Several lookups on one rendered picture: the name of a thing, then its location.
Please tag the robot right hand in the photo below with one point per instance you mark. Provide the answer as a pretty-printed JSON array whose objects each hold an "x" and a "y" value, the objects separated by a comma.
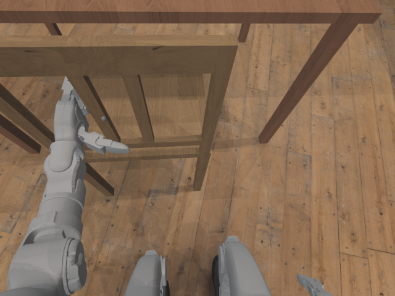
[{"x": 314, "y": 286}]

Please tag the robot left hand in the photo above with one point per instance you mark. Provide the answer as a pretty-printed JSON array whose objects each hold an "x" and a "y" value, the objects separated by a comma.
[{"x": 70, "y": 115}]

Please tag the right robot shin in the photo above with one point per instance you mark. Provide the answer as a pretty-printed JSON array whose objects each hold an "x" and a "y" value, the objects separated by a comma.
[{"x": 224, "y": 288}]

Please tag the chair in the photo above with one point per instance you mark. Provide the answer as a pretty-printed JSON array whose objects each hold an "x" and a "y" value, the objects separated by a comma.
[{"x": 149, "y": 87}]

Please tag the left robot forearm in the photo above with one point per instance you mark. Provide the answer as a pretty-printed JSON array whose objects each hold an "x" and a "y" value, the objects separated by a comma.
[{"x": 59, "y": 214}]

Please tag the robot left upper arm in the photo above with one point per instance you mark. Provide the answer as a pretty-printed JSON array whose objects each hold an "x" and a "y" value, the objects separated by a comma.
[{"x": 49, "y": 268}]

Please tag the robot left thigh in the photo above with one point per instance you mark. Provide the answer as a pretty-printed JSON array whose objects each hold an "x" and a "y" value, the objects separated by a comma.
[{"x": 149, "y": 275}]

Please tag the table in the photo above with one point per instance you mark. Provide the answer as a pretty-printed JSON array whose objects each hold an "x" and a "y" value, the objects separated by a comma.
[{"x": 344, "y": 16}]

